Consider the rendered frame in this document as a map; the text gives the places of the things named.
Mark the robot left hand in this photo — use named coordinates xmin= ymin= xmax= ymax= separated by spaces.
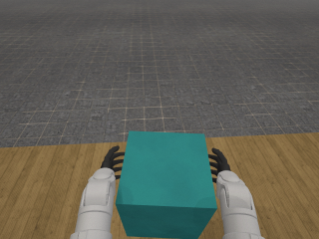
xmin=100 ymin=145 xmax=125 ymax=180

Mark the robot right hand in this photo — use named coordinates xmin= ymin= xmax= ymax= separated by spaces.
xmin=208 ymin=147 xmax=231 ymax=183

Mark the robot right forearm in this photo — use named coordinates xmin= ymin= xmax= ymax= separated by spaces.
xmin=216 ymin=170 xmax=265 ymax=239

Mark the robot left forearm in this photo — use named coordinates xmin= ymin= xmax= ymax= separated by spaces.
xmin=70 ymin=167 xmax=116 ymax=239

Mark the carton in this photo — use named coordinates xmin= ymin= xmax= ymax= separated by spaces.
xmin=115 ymin=130 xmax=217 ymax=239

